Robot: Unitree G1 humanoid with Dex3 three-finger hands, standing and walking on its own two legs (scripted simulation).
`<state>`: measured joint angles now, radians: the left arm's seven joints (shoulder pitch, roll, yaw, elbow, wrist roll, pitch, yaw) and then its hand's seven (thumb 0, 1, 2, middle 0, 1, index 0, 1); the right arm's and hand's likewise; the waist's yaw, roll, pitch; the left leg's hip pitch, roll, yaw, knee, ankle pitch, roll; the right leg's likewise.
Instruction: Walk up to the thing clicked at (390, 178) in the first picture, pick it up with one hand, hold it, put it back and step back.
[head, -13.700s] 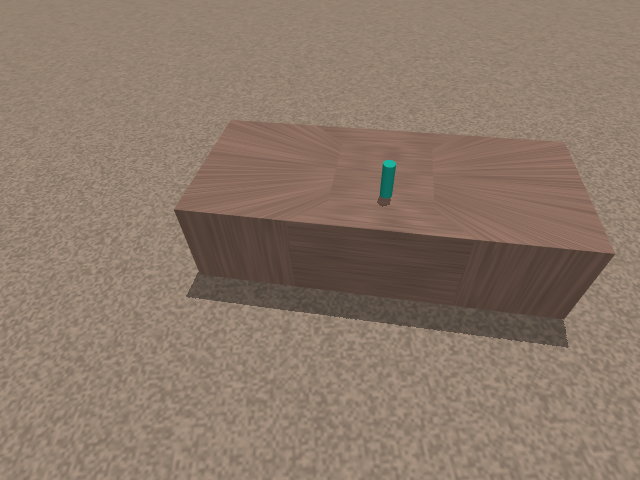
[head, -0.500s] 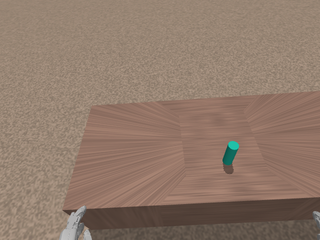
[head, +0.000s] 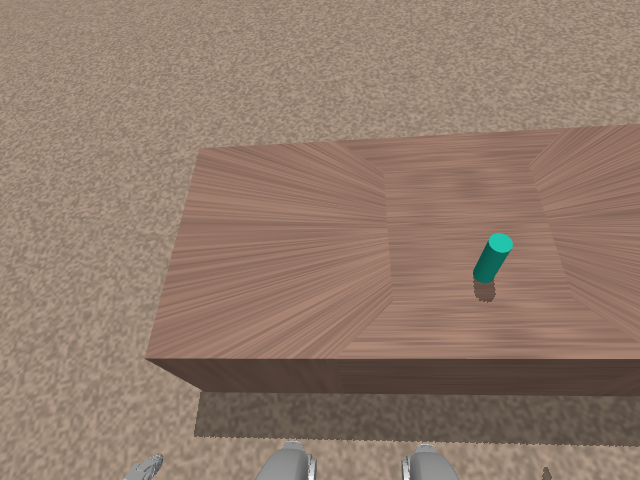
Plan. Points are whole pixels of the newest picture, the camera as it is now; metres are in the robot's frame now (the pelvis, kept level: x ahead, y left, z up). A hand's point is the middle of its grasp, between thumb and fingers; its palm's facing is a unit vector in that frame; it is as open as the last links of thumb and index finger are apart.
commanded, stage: go down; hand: right
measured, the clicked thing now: (491, 259) +0.55 -0.26 -0.27
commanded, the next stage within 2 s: approach in 0.54 s
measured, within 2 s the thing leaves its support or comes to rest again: neither
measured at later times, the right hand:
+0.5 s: hand out of the picture +0.39 -0.41 +0.01, palm faces +0.26 +0.96 -0.09, open 17.1 cm
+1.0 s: hand out of the picture +0.44 -0.40 -0.05, palm faces +0.25 +0.97 +0.00, open 17.7 cm
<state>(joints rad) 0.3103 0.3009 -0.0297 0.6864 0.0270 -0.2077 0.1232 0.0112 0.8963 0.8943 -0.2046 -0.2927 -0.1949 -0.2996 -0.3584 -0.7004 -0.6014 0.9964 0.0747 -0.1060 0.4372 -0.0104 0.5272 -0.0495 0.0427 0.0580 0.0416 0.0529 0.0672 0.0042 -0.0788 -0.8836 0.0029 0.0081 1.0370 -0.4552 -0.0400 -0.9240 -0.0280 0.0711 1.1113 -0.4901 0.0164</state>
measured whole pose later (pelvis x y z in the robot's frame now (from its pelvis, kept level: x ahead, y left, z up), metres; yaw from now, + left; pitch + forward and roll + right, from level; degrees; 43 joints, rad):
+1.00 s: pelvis -0.02 -0.01 -0.10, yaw +4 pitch +31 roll +7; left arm 0.27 0.36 -0.14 0.60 0.06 -0.12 0.01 0.01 0.88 0.90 -0.19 -0.29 -0.18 -0.30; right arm -0.80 -0.95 -0.76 1.34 0.19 -0.51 0.60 -0.01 0.59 -0.03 0.04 0.05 0.05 0.04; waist 0.14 0.02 -0.15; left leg -1.41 -0.02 0.03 1.43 -0.57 -0.05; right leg -1.47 -0.04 0.11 1.55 -0.63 0.01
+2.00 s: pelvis -0.07 +0.00 -0.30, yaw +6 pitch +36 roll +8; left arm 0.21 0.32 -0.11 0.57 0.07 0.06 -0.04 0.00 0.92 0.89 -0.21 -0.30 -0.21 -0.30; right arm -1.01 -0.72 -0.60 1.05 0.03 -0.35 0.19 -0.01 0.30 -0.04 0.09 0.03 0.06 0.02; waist 0.22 -0.02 -0.11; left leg -2.09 -0.02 0.02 2.13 -0.66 -0.07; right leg -2.15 0.01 0.14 2.22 -0.70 0.03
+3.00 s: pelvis -0.07 +0.00 -0.31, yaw +6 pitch +36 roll +9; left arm 0.22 0.32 -0.15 0.57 0.09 0.12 -0.05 0.00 0.91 0.89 -0.21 -0.30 -0.20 -0.30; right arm -1.15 -0.82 -0.60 1.12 -0.03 -0.32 0.17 0.00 -0.15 -0.58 0.90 0.72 0.88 0.72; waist 0.27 -0.02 -0.06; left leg -2.13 -0.02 0.03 2.15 -0.66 -0.07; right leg -2.19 0.01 0.16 2.25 -0.70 0.03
